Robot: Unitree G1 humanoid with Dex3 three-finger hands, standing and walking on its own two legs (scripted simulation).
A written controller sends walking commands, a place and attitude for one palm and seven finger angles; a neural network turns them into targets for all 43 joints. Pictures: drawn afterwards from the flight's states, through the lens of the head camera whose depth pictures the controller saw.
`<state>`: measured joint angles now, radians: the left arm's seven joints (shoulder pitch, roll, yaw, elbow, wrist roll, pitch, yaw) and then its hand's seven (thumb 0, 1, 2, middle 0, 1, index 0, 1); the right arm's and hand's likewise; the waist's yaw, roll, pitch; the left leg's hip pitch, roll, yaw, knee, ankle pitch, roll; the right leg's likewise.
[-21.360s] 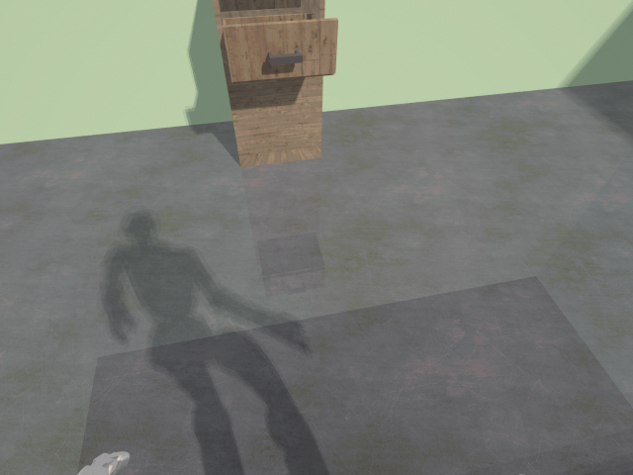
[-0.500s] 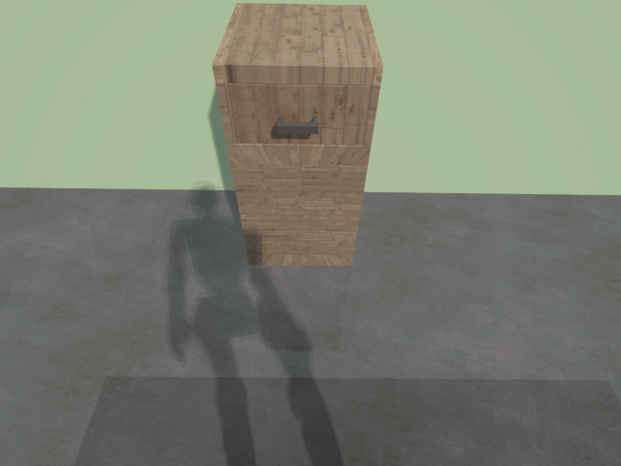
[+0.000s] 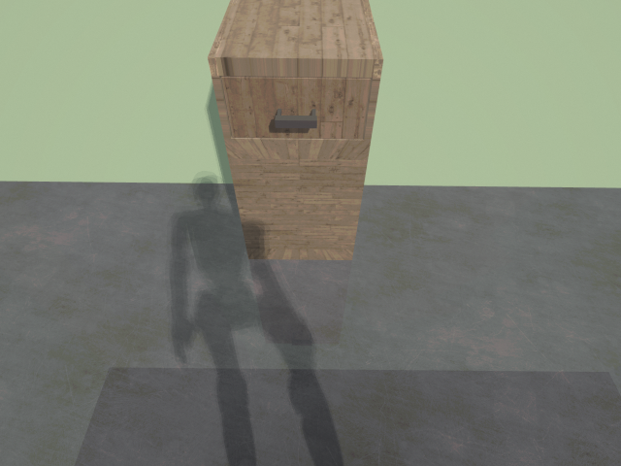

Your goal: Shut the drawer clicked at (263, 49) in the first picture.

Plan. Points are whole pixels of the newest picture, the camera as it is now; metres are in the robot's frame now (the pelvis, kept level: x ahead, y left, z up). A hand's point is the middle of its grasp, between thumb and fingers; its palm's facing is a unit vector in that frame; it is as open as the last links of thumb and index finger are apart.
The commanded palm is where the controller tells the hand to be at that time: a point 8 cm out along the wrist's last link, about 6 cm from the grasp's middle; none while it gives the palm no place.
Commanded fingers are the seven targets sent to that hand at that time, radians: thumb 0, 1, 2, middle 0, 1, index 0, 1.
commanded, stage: look to check the result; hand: left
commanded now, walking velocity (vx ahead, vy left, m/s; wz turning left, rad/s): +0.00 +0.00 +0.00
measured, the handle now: (296, 117) +0.94 +0.08 -0.09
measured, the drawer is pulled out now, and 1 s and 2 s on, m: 0.00 0.00 0.00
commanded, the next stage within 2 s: stand and wait in 0.26 s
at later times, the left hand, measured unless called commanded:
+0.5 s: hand out of the picture +0.03 +0.17 -0.17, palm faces +0.02 -0.98 -0.22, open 7.3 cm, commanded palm none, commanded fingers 0.00 0.90 0.90 -0.20 -0.30 -0.20 -0.30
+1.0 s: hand out of the picture +0.04 +0.18 -0.17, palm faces +0.02 -0.97 -0.24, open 7.4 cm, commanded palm none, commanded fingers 0.00 0.90 0.90 -0.20 -0.30 -0.20 -0.30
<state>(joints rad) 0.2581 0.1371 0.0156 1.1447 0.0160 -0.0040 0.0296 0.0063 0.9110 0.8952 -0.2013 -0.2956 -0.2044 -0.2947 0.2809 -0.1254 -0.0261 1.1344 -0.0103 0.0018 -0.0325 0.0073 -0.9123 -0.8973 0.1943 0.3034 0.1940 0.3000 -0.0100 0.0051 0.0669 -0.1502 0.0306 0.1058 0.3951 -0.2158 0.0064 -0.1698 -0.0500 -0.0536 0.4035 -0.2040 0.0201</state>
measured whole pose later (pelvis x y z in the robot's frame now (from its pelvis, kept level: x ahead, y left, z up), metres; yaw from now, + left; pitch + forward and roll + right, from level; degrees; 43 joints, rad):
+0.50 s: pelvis +0.01 -0.01 +0.00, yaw +0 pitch -1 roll +0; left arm 0.22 0.17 0.02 1.14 0.02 -0.02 0.03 0.01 0.91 0.90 -0.20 -0.30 -0.20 -0.29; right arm 0.25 -0.16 -0.03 1.14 -0.01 0.00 -0.03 0.01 -0.91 -0.90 0.19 0.30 0.19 0.30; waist -0.01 0.01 0.06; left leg -0.13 0.04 0.09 0.37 -0.22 -0.01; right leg -0.15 -0.04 -0.07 0.38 -0.21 0.01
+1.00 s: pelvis +0.01 -0.01 +0.00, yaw +1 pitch -2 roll +0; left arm 0.20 0.20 0.02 1.14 0.02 -0.02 0.02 0.01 0.91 0.90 -0.20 -0.30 -0.21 -0.29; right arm 0.22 -0.19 -0.02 1.15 -0.01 0.00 -0.03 0.01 -0.91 -0.90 0.20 0.30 0.20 0.30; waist -0.01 0.01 0.05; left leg -0.11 0.05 0.09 0.35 -0.21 -0.02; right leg -0.12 -0.03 -0.07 0.36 -0.20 0.00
